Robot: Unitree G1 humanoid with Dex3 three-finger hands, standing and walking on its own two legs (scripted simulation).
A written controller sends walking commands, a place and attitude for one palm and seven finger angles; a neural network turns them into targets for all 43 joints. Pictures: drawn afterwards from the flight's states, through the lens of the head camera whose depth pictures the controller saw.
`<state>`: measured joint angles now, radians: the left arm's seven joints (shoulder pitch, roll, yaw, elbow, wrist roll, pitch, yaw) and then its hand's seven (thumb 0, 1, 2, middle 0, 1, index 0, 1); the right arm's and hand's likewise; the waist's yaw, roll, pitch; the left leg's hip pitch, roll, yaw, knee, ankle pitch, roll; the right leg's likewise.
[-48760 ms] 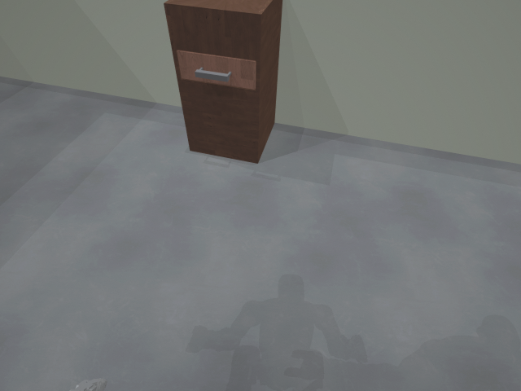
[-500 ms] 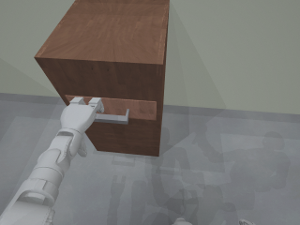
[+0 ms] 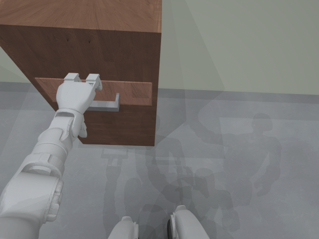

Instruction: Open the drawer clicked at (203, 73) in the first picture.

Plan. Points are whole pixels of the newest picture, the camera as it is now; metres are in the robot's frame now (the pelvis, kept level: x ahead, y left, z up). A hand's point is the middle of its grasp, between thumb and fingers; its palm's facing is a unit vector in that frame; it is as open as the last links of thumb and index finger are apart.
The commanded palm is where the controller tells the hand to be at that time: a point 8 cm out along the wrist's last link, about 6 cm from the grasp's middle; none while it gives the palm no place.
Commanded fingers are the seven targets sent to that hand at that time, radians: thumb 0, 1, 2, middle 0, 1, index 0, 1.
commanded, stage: move the hooked fingers above the handle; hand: left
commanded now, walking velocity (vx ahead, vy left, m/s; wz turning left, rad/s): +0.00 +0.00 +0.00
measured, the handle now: (96, 100) +0.58 +0.19 -0.14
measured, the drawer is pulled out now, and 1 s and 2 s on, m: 0.00 0.00 0.00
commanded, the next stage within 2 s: none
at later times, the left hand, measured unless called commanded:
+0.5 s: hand (96, 99) +0.53 +0.17 -0.08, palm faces +0.03 -0.02 -1.00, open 13.5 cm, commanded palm +0.50 +0.19 -0.03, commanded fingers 0.00 -0.50 0.30 -0.30 -1.20 -0.30 -1.20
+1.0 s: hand (94, 103) +0.52 +0.18 -0.08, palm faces -0.05 +0.01 -1.00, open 13.8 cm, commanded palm +0.50 +0.19 -0.04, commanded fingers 0.00 -0.50 0.30 -0.30 -1.20 -0.30 -1.20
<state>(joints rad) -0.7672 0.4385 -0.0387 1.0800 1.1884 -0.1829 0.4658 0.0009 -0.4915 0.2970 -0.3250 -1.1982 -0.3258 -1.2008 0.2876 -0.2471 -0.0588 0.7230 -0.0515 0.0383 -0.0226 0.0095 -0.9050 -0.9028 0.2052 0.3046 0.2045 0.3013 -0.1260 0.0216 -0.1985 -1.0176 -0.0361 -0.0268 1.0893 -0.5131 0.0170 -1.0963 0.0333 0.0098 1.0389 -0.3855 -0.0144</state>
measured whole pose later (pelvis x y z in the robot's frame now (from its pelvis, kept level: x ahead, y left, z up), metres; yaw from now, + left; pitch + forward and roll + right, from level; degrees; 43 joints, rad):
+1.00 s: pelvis -0.04 -0.01 -0.07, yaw -1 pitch +33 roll -1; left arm -1.06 0.57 0.00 1.24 1.19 -0.06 0.41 0.00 -0.49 0.30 -0.32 -1.20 -0.32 -1.20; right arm 0.27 -0.29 -0.01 0.66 -0.05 0.00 -0.01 0.01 -0.91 -0.90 0.20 0.30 0.20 0.30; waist -0.24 0.05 -0.19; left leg -1.41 -0.02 -0.05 1.41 -0.58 0.00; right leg -1.48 0.05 -0.03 1.32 -0.42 -0.03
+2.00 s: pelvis -0.01 -0.01 -0.04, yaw +0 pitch +31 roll -2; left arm -0.96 0.46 -0.11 1.13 1.10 -0.07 0.27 0.00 -0.49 0.30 -0.32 -1.20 -0.32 -1.20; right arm 0.28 -0.23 -0.01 0.72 -0.04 0.02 -0.02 0.01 -0.90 -0.90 0.21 0.30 0.21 0.30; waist -0.19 0.05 -0.20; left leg -1.28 -0.03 -0.06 1.30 -0.58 0.00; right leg -1.34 0.04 -0.04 1.22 -0.43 -0.03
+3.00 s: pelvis -0.04 +0.00 -0.07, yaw +0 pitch +33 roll -2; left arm -1.01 0.56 -0.09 1.06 1.09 -0.07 0.25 0.00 -0.49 0.30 -0.34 -1.21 -0.33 -1.21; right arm 0.31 -0.21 0.00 0.74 -0.03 -0.02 -0.03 0.01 -0.90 -0.90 0.21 0.30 0.21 0.30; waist -0.17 0.05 -0.19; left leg -1.41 -0.04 -0.05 1.39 -0.56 0.01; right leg -1.47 0.03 -0.03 1.30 -0.41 -0.01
